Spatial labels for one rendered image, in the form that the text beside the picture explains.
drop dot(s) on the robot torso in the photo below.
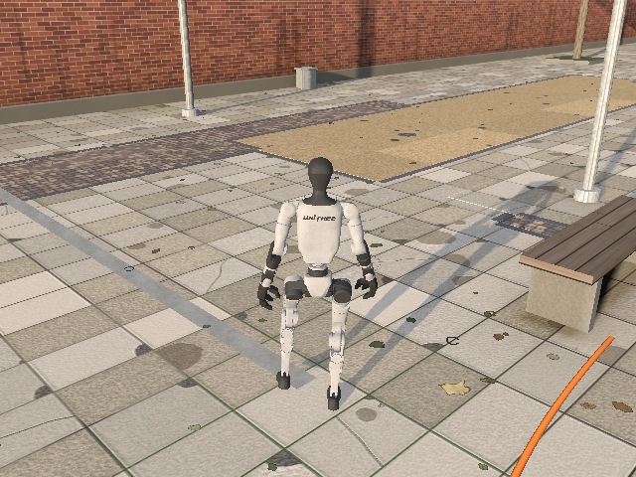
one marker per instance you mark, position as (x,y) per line
(318,236)

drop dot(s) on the right robot hand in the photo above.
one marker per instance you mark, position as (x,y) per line
(366,284)

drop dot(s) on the left robot upper arm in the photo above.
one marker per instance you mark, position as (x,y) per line
(287,210)

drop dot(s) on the robot right forearm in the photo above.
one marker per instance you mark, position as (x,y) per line
(366,264)

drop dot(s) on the left robot hand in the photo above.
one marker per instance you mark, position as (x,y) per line
(262,295)

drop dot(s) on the robot head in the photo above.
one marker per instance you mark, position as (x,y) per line
(320,171)

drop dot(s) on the robot left forearm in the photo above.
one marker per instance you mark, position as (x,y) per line
(270,268)

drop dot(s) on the right robot upper arm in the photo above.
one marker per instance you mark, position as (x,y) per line
(351,212)

